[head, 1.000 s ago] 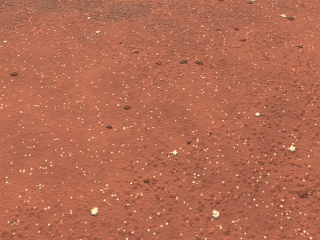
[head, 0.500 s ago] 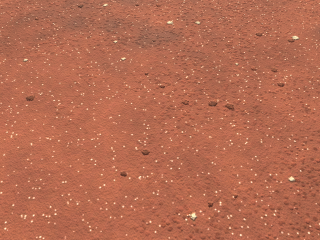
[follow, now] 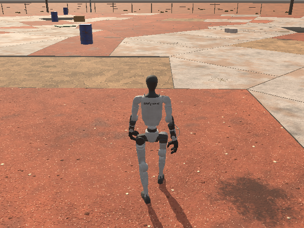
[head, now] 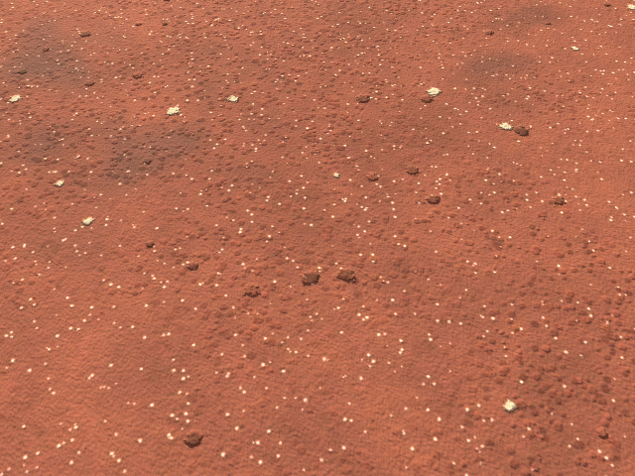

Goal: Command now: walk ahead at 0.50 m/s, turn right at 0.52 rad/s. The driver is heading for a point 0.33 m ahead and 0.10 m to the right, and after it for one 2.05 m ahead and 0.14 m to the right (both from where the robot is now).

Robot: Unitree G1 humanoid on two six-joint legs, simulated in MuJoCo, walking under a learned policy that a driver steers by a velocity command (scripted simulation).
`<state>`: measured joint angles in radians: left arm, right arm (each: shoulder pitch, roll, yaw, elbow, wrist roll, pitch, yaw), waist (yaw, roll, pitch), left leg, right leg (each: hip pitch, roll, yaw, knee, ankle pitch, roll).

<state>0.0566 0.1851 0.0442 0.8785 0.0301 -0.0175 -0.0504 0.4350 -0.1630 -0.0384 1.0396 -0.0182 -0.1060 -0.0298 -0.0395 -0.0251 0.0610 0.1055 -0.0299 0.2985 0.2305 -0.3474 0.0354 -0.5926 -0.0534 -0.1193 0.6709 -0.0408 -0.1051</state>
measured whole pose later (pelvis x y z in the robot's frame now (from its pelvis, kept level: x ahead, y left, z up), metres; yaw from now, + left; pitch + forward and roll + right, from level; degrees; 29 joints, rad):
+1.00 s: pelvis +0.55 -0.08 +0.01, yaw -14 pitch +1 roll +1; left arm 0.08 0.24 0.01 0.74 0.04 -0.04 -0.03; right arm 0.45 -0.24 -0.06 0.90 0.00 -0.06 0.02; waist -0.08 -0.04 0.03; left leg -0.10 -0.11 -0.10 0.29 -0.20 0.08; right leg -0.59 -0.07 0.05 0.73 -0.12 0.04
